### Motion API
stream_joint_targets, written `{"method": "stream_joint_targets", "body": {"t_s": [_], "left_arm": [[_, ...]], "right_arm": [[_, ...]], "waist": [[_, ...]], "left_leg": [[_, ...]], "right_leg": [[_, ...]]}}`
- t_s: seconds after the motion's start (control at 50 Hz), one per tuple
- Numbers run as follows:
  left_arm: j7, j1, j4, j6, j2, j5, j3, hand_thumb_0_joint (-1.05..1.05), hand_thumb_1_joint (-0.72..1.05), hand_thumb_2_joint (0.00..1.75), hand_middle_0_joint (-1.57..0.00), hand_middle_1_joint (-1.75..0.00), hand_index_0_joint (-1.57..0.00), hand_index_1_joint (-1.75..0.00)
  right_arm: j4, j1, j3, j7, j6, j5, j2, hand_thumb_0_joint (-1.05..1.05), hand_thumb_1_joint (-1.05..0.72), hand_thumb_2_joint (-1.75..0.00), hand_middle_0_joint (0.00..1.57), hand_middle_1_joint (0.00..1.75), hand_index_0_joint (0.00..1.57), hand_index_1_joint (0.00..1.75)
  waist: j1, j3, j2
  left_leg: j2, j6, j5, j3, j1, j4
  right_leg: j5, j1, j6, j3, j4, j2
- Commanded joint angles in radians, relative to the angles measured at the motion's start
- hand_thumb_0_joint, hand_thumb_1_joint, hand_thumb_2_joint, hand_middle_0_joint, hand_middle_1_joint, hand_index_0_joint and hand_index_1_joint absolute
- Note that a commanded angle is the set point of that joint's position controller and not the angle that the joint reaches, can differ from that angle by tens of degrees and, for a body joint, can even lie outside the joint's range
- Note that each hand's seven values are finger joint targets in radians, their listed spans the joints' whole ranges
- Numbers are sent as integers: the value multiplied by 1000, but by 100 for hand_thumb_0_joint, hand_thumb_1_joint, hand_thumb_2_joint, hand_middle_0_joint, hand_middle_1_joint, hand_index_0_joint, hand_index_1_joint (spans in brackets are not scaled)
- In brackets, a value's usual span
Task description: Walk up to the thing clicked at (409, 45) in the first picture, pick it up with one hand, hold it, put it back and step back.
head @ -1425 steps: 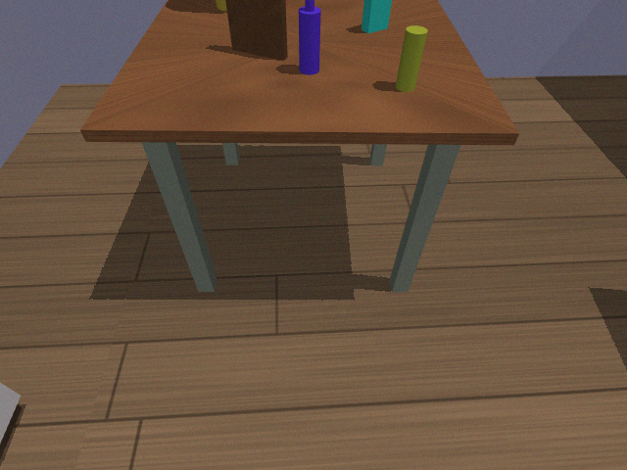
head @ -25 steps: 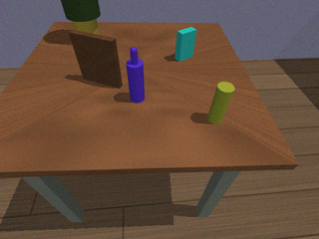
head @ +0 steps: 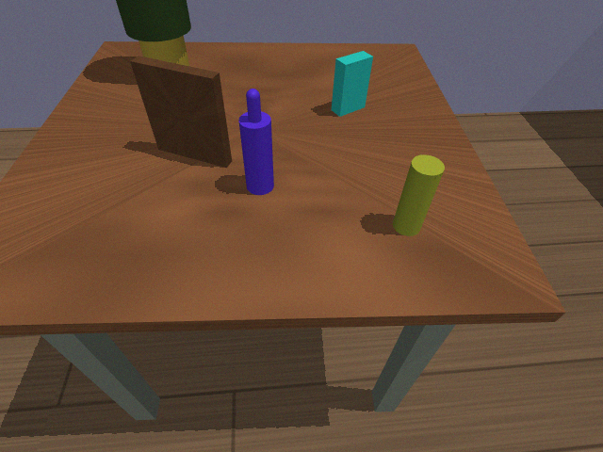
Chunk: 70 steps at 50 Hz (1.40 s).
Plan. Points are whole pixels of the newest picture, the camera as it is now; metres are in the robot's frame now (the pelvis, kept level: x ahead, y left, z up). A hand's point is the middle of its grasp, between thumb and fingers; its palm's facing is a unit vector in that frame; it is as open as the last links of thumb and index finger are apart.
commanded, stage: stand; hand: right
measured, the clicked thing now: (416, 197) +0.51 -0.19 +0.04
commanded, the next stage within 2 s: step back in 0.30 s
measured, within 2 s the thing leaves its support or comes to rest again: neither
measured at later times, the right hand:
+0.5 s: hand out of the picture +0.06 -0.28 -0.17, palm faces -0.02 +0.93 -0.36, open 7.4 cm
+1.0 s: hand out of the picture -0.02 -0.26 -0.17, palm faces -0.15 +0.91 -0.39, open 7.3 cm
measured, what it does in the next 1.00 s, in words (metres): walks backwards: left foot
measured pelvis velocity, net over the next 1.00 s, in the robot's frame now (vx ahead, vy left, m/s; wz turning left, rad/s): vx -0.14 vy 0.00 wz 0.08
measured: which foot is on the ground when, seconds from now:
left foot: down 0.00-0.56, up 0.58-0.88, down 0.90-1.00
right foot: down 0.00-0.92, up 0.94-1.00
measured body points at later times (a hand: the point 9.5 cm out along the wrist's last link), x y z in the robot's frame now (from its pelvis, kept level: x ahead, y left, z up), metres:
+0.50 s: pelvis -0.04 -0.02 -0.01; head +0.02 -0.02 +0.43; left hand +0.05 +0.31 -0.14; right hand +0.07 -0.33 -0.14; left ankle +0.02 +0.12 -0.75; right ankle -0.06 -0.14 -0.74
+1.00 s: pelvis -0.14 +0.00 -0.03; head -0.06 +0.02 +0.42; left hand -0.06 +0.32 -0.15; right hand -0.01 -0.30 -0.14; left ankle -0.14 +0.11 -0.75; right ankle -0.11 -0.14 -0.70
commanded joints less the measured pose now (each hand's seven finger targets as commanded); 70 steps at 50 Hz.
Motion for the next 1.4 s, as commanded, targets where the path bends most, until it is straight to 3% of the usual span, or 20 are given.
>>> {"method": "stream_joint_targets", "body": {"t_s": [0.0, 0.26, 0.34, 0.44, 0.48, 0.52, 0.56, 0.62, 0.74, 0.8, 0.86, 0.88, 0.92, 0.98, 1.1, 1.22, 1.26, 1.28, 1.3, 1.38], "left_arm": [[12, -19, -52, -19, 209, -1, 41, 0, 90, 90, -20, -30, -20, -30], [10, -15, -50, -20, 208, -1, 42, 0, 90, 90, -20, -30, -20, -30], [22, -4, -114, 3, 230, -28, 82, 0, 90, 90, -20, -30, -20, -30], [16, 74, -151, 36, 203, -18, 88, 0, 90, 90, -20, -30, -20, -30], [13, 136, -143, 41, 209, -15, 98, 0, 90, 90, -20, -30, -20, -30], [15, 105, -176, 24, 277, 5, 116, 0, 90, 90, -20, -30, -20, -30], [20, 0, -248, 8, 380, 23, 133, 0, 90, 90, -20, -30, -20, -30], [29, -132, -297, 2, 302, 22, 124, 0, 90, 90, -20, -30, -20, -30], [47, 57, -300, 14, 275, 16, 125, 0, 90, 90, -20, -30, -20, -30], [42, 47, -324, 21, 299, 4, 131, 0, 90, 90, -20, -30, -20, -30], [33, -31, -364, 30, 305, -7, 125, 0, 90, 90, -20, -30, -20, -30], [30, -15, -372, 34, 260, -12, 111, 0, 90, 90, -20, -30, -20, -30], [49, -79, -369, 42, 233, -9, 121, 0, 90, 90, -20, -30, -20, -30], [47, 11, -319, 45, 220, -21, 118, 0, 90, 90, -20, -30, -20, -30], [31, 39, -334, 26, 205, -5, 119, 0, 90, 90, -20, -30, -20, -30], [24, 158, -275, 3, 198, 8, 123, 0, 90, 90, -20, -30, -20, -30], [26, 152, -289, -11, 299, 30, 153, 0, 90, 90, -20, -30, -20, -30], [20, 103, -312, -4, 399, 20, 171, 0, 90, 90, -20, -30, -20, -30], [24, 43, -353, -14, 410, 31, 173, 0, 90, 90, -20, -30, -20, -30], [33, -52, -381, -3, 277, 17, 144, 0, 90, 90, -20, -30, -20, -30]], "right_arm": [[-60, -30, -35, -12, -19, 1, -211, 0, -90, -90, 20, 30, 20, 30], [-59, -32, -41, -10, -19, 2, -218, 0, -90, -90, 20, 30, 20, 30], [-120, -26, -78, -1, 12, 24, -282, 0, -90, -90, 20, 30, 20, 30], [-214, -92, -107, -10, 41, 10, -308, 0, -90, -90, 20, 30, 20, 30], [-252, -141, -109, -9, 55, 2, -297, 0, -90, -90, 20, 30, 20, 30], [-276, -134, -95, -5, 66, 20, -224, 0, -90, -90, 20, 30, 20, 30], [-282, -78, -88, -16, 74, 4, -197, 0, -90, -90, 20, 30, 20, 30], [-243, 46, -110, -15, 69, 32, -256, 0, -90, -90, 20, 30, 20, 30], [-305, -37, -82, -21, 53, 3, -237, 0, -90, -90, 20, 30, 20, 30], [-300, 1, -85, -16, 46, -7, -235, 0, -90, -90, 20, 30, 20, 30], [-260, 118, -104, -9, 38, -18, -249, 0, -90, -90, 20, 30, 20, 30], [-272, 102, -118, -10, 35, -31, -287, 0, -90, -90, 20, 30, 20, 30], [-295, 80, -142, 1, 35, -19, -416, 0, -90, -90, 20, 30, 20, 30], [-324, -57, -107, -19, 36, -26, -292, 0, -90, -90, 20, 30, 20, 30], [-340, 17, -107, -28, 34, -13, -263, 0, -90, -90, 20, 30, 20, 30], [-377, -39, -111, -16, 57, 0, -290, 0, -90, -90, 20, 30, 20, 30], [-386, -26, -90, -9, 63, 11, -224, 0, -90, -90, 20, 30, 20, 30], [-394, -80, -91, -18, 68, 16, -208, 0, -90, -90, 20, 30, 20, 30], [-384, -78, -110, -25, 75, 9, -243, 0, -90, -90, 20, 30, 20, 30], [-326, 58, -97, -29, 55, 26, -245, 0, -90, -90, 20, 30, 20, 30]], "waist": [[-6, -60, 1], [-6, -49, 13], [-14, -112, 67], [19, -162, 193], [50, -124, 171], [54, -32, -91], [30, -10, -211], [-48, -61, -123], [79, -109, -164], [55, -126, -204], [-25, -156, -158], [-20, -148, -23], [-77, -130, 274], [18, -68, 123], [-25, -80, 153], [20, -148, 165], [17, -108, -59], [63, -44, -273], [51, 14, -231], [-18, -38, -108]], "left_leg": [[124, 24, 218, -99, 66, -34], [117, 23, 134, -106, 47, -49], [181, 131, 526, -158, 20, 63], [269, 239, 364, -222, -100, 81], [240, 223, 221, -201, -210, 151], [-6, 82, -60, -117, -282, 431], [-112, 35, -469, -181, -335, 796], [-100, 11, -347, -193, -351, 912], [-52, -12, -359, -125, -417, 602], [-36, 2, -337, -55, -297, 421], [-26, 31, -51, -8, -72, 141], [91, 70, 150, -161, -8, 97], [394, 312, 390, -534, -67, 6], [249, 227, 389, -262, -32, 78], [279, 273, 451, -226, 116, 142], [218, 187, 221, -157, -27, 253], [85, 68, -105, -101, -321, 408], [-82, 15, -441, -61, -342, 669], [-57, 6, -478, -207, -311, 869], [-120, -14, -331, -194, -321, 923]], "right_leg": [[169, -62, -41, 58, -41, -108], [107, -72, -44, 67, -60, -108], [262, -101, -61, 7, 239, -24], [-135, -137, -87, 16, 474, 34], [-124, -113, -105, 28, 430, 21], [150, -210, -160, 282, 83, -188], [433, -317, -339, 497, 32, -401], [529, -203, -279, 260, 158, -257], [651, 75, -269, 232, 266, -257], [638, 21, -245, 219, 287, -243], [476, -141, -179, 170, 362, -208], [278, -258, -117, 128, 443, -124], [-492, -406, -50, 141, 827, 149], [-343, -506, -59, 221, 994, 145], [-310, -478, 3, 147, 761, 95], [-17, -174, -37, 6, 180, 73], [53, -61, -117, 329, 92, -113], [110, -274, -308, 573, 4, -342], [172, -401, -364, 651, -2, -405], [383, -268, -240, 248, 170, -193]]}}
